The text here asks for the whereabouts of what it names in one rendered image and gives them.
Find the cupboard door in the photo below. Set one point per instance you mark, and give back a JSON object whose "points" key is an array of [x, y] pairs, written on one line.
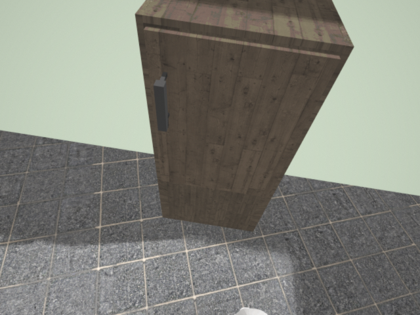
{"points": [[236, 108]]}

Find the handle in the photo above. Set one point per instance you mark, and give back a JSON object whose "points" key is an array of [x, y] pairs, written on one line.
{"points": [[160, 94]]}

